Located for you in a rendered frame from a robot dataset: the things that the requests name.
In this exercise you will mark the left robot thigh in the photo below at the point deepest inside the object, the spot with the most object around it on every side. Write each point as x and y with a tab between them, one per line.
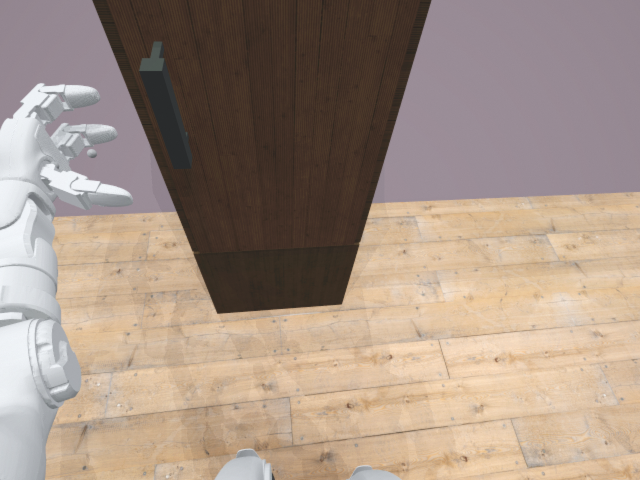
246	468

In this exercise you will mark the cupboard door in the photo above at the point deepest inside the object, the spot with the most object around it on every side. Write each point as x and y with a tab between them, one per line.
285	103

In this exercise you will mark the left robot forearm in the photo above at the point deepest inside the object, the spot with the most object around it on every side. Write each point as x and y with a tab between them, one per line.
28	263

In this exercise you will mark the handle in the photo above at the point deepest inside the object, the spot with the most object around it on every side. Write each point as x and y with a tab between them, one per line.
156	80

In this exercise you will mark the left robot upper arm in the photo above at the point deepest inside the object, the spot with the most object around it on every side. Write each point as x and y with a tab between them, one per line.
38	372

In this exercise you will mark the robot left hand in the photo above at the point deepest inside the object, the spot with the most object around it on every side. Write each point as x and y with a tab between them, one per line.
26	149

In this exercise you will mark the robot left shin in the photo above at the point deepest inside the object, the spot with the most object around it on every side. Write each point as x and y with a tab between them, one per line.
246	452

